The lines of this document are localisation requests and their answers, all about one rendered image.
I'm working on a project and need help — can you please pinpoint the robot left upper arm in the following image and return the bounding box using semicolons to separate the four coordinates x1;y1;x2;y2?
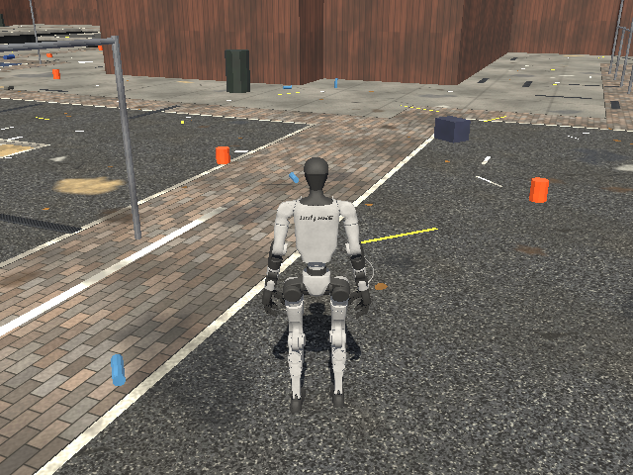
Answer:
272;200;296;256

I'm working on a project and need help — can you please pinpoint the robot torso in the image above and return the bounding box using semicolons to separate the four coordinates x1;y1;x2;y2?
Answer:
293;196;340;297

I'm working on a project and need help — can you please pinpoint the right robot hand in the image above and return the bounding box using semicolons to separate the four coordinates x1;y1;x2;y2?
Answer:
348;289;371;318

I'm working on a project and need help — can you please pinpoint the robot left forearm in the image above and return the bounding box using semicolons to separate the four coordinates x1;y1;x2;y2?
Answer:
264;240;283;291

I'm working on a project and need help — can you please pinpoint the robot right foot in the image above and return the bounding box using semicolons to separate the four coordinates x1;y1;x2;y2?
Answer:
330;382;344;408

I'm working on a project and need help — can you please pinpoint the left robot hand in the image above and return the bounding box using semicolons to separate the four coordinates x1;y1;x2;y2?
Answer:
262;288;285;317

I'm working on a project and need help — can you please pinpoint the robot right forearm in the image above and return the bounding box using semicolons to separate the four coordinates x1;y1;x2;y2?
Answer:
350;240;369;291

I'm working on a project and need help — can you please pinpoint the robot right upper arm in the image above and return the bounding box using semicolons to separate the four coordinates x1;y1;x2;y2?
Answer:
337;200;361;255

